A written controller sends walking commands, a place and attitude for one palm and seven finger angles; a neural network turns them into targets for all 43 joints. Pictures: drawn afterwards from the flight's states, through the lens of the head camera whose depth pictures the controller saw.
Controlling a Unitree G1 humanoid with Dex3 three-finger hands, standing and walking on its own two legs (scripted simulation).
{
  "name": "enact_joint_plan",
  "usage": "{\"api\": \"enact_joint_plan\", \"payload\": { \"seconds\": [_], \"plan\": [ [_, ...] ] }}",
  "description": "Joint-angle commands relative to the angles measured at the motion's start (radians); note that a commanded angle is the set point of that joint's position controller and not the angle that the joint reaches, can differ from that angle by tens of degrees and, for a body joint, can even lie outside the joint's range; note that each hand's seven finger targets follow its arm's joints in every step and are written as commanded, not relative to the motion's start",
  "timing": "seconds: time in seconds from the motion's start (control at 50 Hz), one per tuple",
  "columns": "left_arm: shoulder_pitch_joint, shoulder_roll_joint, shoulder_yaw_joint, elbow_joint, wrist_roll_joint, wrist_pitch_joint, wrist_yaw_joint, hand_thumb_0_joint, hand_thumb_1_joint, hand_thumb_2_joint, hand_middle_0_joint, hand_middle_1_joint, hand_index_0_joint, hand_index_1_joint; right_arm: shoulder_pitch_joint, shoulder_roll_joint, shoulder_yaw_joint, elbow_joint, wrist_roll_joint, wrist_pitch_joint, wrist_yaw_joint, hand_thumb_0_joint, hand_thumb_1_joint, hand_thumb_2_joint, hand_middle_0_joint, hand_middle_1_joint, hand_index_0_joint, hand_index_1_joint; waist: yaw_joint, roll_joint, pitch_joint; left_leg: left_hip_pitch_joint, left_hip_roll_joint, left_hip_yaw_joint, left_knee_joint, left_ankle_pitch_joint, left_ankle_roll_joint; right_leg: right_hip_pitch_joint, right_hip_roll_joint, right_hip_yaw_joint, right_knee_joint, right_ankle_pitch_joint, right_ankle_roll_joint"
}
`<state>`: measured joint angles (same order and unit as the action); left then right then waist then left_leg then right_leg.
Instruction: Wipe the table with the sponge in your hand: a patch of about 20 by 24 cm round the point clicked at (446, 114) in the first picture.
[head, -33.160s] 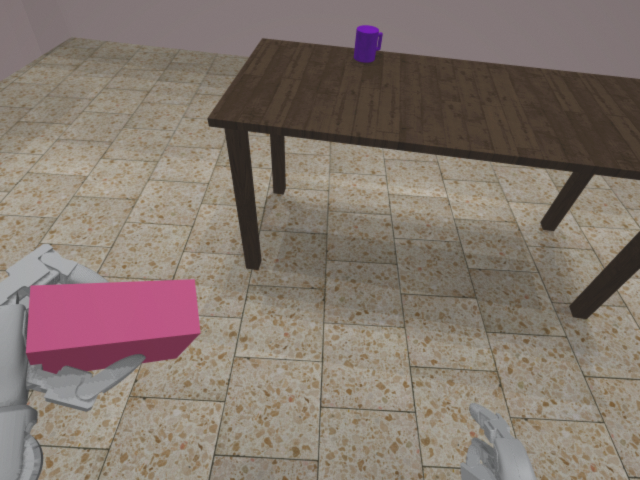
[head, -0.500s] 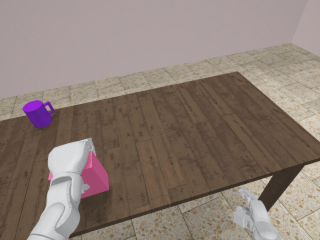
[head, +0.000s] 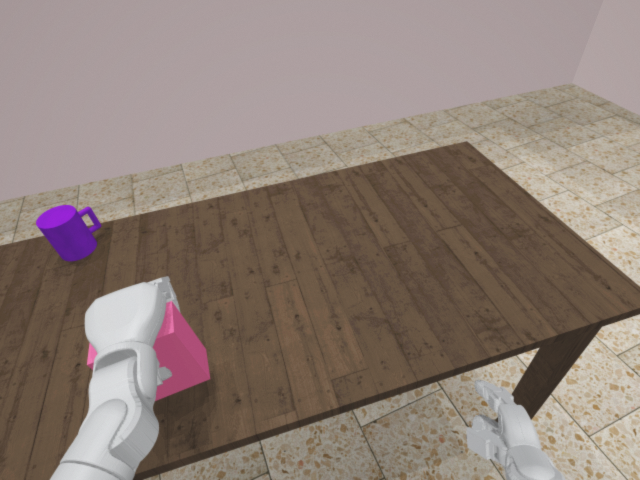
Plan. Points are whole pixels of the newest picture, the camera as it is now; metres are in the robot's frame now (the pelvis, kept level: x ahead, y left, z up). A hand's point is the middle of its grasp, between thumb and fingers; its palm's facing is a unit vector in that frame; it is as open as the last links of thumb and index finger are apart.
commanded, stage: move the sponge above the wiping area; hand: left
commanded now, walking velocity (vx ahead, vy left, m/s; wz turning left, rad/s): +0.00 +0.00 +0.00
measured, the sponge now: (161, 363) +0.25 +0.28 +0.00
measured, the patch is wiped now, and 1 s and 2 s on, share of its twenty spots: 0.00 0.00 0.15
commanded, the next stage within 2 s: lower the sponge onto the table in 0.46 s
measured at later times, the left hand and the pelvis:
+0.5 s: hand (132, 349) +0.24 +0.29 +0.05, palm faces +0.00 -0.11 -0.99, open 9.8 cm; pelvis +0.00 +0.00 +0.00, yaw +0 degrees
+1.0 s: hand (148, 355) +0.24 +0.28 +0.03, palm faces -0.07 -0.14 -0.99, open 9.8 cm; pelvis +0.00 +0.01 +0.00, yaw +1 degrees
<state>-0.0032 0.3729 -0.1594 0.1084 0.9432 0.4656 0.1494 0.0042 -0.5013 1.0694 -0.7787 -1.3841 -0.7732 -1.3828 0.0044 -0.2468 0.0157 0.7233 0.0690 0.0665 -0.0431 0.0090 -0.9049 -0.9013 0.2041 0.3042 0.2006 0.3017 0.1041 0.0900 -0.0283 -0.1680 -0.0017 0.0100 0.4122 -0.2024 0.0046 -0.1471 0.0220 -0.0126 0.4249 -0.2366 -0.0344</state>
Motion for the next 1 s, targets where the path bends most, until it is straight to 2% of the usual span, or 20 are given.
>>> {"api": "enact_joint_plan", "payload": {
  "seconds": [0.0, 0.08, 0.12, 0.14, 0.2, 0.22, 0.24, 0.32, 0.42, 0.46, 0.52, 0.54, 0.62, 0.64, 0.72, 0.74, 0.82, 0.84, 0.86, 0.98],
  "plan": [
    [-0.159, 0.14, 0.05, -0.18, 0.013, 0.039, -0.035, 0.0, 0.1, 1.3, -1.2, -1.6, -1.2, -1.6, -0.25, -0.113, -0.026, -0.21, 0.002, -0.044, -0.003, 0.0, -0.9, -0.9, 0.2, 0.3, 0.2, 0.3, 0.001, -0.11, -0.173, 0.052, -0.03, -0.063, -0.021, 0.188, 0.039, 0.032, -0.011, 0.085, -0.067, 0.22, -0.033],
    [-0.188, 0.139, 0.034, -0.276, 0.027, -0.04, -0.07, 0.0, 0.1, 1.3, -1.2, -1.6, -1.2, -1.6, -0.218, -0.104, -0.025, -0.23, -0.011, -0.053, -0.002, 0.0, -0.9, -0.9, 0.2, 0.3, 0.2, 0.3, -0.01, -0.089, -0.198, 0.072, -0.033, -0.068, -0.001, 0.204, 0.05, 0.025, -0.006, 0.081, -0.056, 0.247, -0.035],
    [-0.235, 0.224, 0.103, -0.341, 0.05, -0.095, -0.048, 0.0, 0.1, 1.3, -1.2, -1.6, -1.2, -1.6, -0.204, -0.107, -0.03, -0.221, -0.025, -0.06, -0.009, 0.0, -0.9, -0.9, 0.2, 0.3, 0.2, 0.3, -0.001, -0.046, -0.213, 0.094, -0.029, -0.079, 0.003, 0.204, 0.048, 0.015, 0.004, 0.105, -0.06, 0.227, -0.044],
    [-0.246, 0.184, 0.078, -0.375, 0.055, -0.123, -0.032, 0.0, 0.1, 1.3, -1.2, -1.6, -1.2, -1.6, -0.194, -0.091, -0.032, -0.229, -0.025, -0.069, -0.01, 0.0, -0.9, -0.9, 0.2, 0.3, 0.2, 0.3, -0.002, -0.022, -0.239, 0.104, -0.026, -0.074, 0.005, 0.214, 0.05, 0.021, 0.002, 0.087, -0.052, 0.226, -0.044],
    [-0.233, 0.244, 0.156, -0.351, 0.082, -0.163, 0.033, 0.0, 0.1, 1.3, -1.2, -1.6, -1.2, -1.6, -0.185, -0.091, -0.04, -0.204, -0.034, -0.081, -0.015, 0.0, -0.9, -0.9, 0.2, 0.3, 0.2, 0.3, 0.016, -0.009, -0.231, 0.117, -0.022, -0.076, 0.009, 0.244, 0.037, 0.013, 0.005, 0.106, -0.058, 0.252, -0.054],
    [-0.236, 0.309, 0.22, -0.352, 0.087, -0.156, 0.056, 0.0, 0.1, 1.3, -1.2, -1.6, -1.2, -1.6, -0.187, -0.102, -0.04, -0.195, -0.035, -0.079, -0.016, 0.0, -0.9, -0.9, 0.2, 0.3, 0.2, 0.3, 0.026, 0.0, -0.223, 0.111, -0.02, -0.083, -0.003, 0.229, 0.032, 0.018, 0.012, 0.126, -0.064, 0.23, -0.062],
    [-0.229, 0.235, 0.172, -0.344, 0.085, -0.147, 0.07, 0.0, 0.1, 1.3, -1.2, -1.6, -1.2, -1.6, -0.195, -0.086, -0.037, -0.202, -0.03, -0.08, -0.014, 0.0, -0.9, -0.9, 0.2, 0.3, 0.2, 0.3, 0.02, -0.007, -0.227, 0.101, -0.019, -0.075, -0.006, 0.232, 0.032, 0.023, 0.007, 0.102, -0.059, 0.228, -0.056],
    [-0.216, 0.249, 0.191, -0.236, 0.054, -0.055, 0.085, 0.0, 0.1, 1.3, -1.2, -1.6, -1.2, -1.6, -0.236, -0.107, -0.033, -0.177, -0.012, -0.064, -0.013, 0.0, -0.9, -0.9, 0.2, 0.3, 0.2, 0.3, 0.021, -0.024, -0.155, 0.082, -0.019, -0.075, -0.039, 0.174, 0.021, 0.002, 0.005, 0.12, -0.092, 0.145, -0.055],
    [-0.143, 0.156, 0.08, -0.175, 0.0, 0.034, -0.013, 0.0, 0.1, 1.3, -1.2, -1.6, -1.2, -1.6, -0.261, -0.115, -0.024, -0.2, 0.003, -0.047, -0.009, 0.0, -0.9, -0.9, 0.2, 0.3, 0.2, 0.3, 0.0, -0.065, -0.127, 0.054, -0.028, -0.07, -0.048, 0.144, 0.029, 0.009, -0.003, 0.094, -0.096, 0.128, -0.039],
    [-0.169, 0.111, 0.014, -0.189, 0.0, 0.025, -0.061, 0.0, 0.1, 1.3, -1.2, -1.6, -1.2, -1.6, -0.252, -0.109, -0.017, -0.216, 0.005, -0.047, -0.009, 0.0, -0.9, -0.9, 0.2, 0.3, 0.2, 0.3, -0.015, -0.094, -0.13, 0.047, -0.028, -0.07, -0.039, 0.126, 0.04, -0.004, -0.006, 0.076, -0.093, 0.115, -0.031],
    [-0.217, 0.181, 0.06, -0.254, 0.024, -0.045, -0.082, 0.0, 0.1, 1.3, -1.2, -1.6, -1.2, -1.6, -0.219, -0.115, -0.023, -0.222, -0.011, -0.057, -0.012, 0.0, -0.9, -0.9, 0.2, 0.3, 0.2, 0.3, -0.016, -0.076, -0.165, 0.063, -0.026, -0.079, -0.031, 0.116, 0.047, -0.007, 0.002, 0.088, -0.086, 0.098, -0.038],
    [-0.261, 0.139, 0.02, -0.28, 0.035, -0.077, -0.082, 0.0, 0.1, 1.3, -1.2, -1.6, -1.2, -1.6, -0.213, -0.101, -0.02, -0.228, -0.014, -0.064, -0.014, 0.0, -0.9, -0.9, 0.2, 0.3, 0.2, 0.3, -0.019, -0.065, -0.185, 0.07, -0.028, -0.078, -0.026, 0.12, 0.051, -0.008, 0.003, 0.068, -0.077, 0.102, -0.036],
    [-0.316, 0.289, 0.176, -0.334, 0.089, -0.184, 0.006, 0.0, 0.1, 1.3, -1.2, -1.6, -1.2, -1.6, -0.174, -0.103, -0.035, -0.2, -0.036, -0.087, -0.025, 0.0, -0.9, -0.9, 0.2, 0.3, 0.2, 0.3, 0.015, 0.017, -0.231, 0.101, -0.016, -0.098, -0.026, 0.151, 0.039, 0.0, 0.019, 0.104, -0.067, 0.122, -0.056],
    [-0.326, 0.224, 0.137, -0.347, 0.097, -0.192, 0.033, 0.0, 0.1, 1.3, -1.2, -1.6, -1.2, -1.6, -0.173, -0.085, -0.035, -0.206, -0.034, -0.092, -0.024, 0.0, -0.9, -0.9, 0.2, 0.3, 0.2, 0.3, 0.012, 0.024, -0.26, 0.103, -0.015, -0.087, -0.022, 0.173, 0.037, 0.009, 0.016, 0.081, -0.052, 0.138, -0.054],
    [-0.243, 0.26, 0.212, -0.233, 0.086, -0.121, 0.112, 0.0, 0.1, 1.3, -1.2, -1.6, -1.2, -1.6, -0.196, -0.103, -0.042, -0.175, -0.025, -0.082, -0.015, 0.0, -0.9, -0.9, 0.2, 0.3, 0.2, 0.3, 0.032, -0.007, -0.19, 0.076, -0.011, -0.087, -0.041, 0.165, 0.017, -0.008, 0.017, 0.111, -0.08, 0.115, -0.063],
    [-0.247, 0.183, 0.149, -0.219, 0.069, -0.09, 0.113, 0.0, 0.1, 1.3, -1.2, -1.6, -1.2, -1.6, -0.212, -0.092, -0.035, -0.183, -0.014, -0.078, -0.011, 0.0, -0.9, -0.9, 0.2, 0.3, 0.2, 0.3, 0.022, -0.015, -0.185, 0.06, -0.01, -0.073, -0.048, 0.154, 0.018, 0.0, 0.009, 0.085, -0.077, 0.107, -0.054],
    [-0.198, 0.186, 0.132, -0.128, 0.024, 0.035, 0.07, 0.0, 0.1, 1.3, -1.2, -1.6, -1.2, -1.6, -0.264, -0.117, -0.031, -0.177, 0.001, -0.055, -0.008, 0.0, -0.9, -0.9, 0.2, 0.3, 0.2, 0.3, 0.023, -0.072, -0.153, 0.047, -0.019, -0.07, -0.063, 0.123, 0.016, 0.009, 0.002, 0.09, -0.095, 0.081, -0.044],
    [-0.215, 0.103, 0.043, -0.156, 0.011, 0.052, 0.042, 0.0, 0.1, 1.3, -1.2, -1.6, -1.2, -1.6, -0.268, -0.107, -0.025, -0.203, 0.008, -0.054, -0.006, 0.0, -0.9, -0.9, 0.2, 0.3, 0.2, 0.3, 0.007, -0.062, -0.164, 0.043, -0.018, -0.06, -0.061, 0.127, 0.024, 0.018, -0.005, 0.062, -0.084, 0.1, -0.036],
    [-0.206, 0.116, 0.041, -0.142, 0.014, 0.064, 0.018, 0.0, 0.1, 1.3, -1.2, -1.6, -1.2, -1.6, -0.266, -0.11, -0.025, -0.199, 0.009, -0.052, -0.005, 0.0, -0.9, -0.9, 0.2, 0.3, 0.2, 0.3, 0.006, -0.083, -0.164, 0.046, -0.022, -0.067, -0.053, 0.138, 0.027, 0.014, -0.004, 0.064, -0.08, 0.114, -0.036],
    [-0.226, 0.122, 0.01, -0.222, 0.037, -0.038, -0.067, 0.0, 0.1, 1.3, -1.2, -1.6, -1.2, -1.6, -0.205, -0.106, -0.024, -0.223, -0.009, -0.053, -0.005, 0.0, -0.9, -0.9, 0.2, 0.3, 0.2, 0.3, -0.018, -0.088, -0.19, 0.06, -0.029, -0.077, -0.008, 0.161, 0.049, -0.002, 0.002, 0.066, -0.062, 0.169, -0.037]
  ]
}}
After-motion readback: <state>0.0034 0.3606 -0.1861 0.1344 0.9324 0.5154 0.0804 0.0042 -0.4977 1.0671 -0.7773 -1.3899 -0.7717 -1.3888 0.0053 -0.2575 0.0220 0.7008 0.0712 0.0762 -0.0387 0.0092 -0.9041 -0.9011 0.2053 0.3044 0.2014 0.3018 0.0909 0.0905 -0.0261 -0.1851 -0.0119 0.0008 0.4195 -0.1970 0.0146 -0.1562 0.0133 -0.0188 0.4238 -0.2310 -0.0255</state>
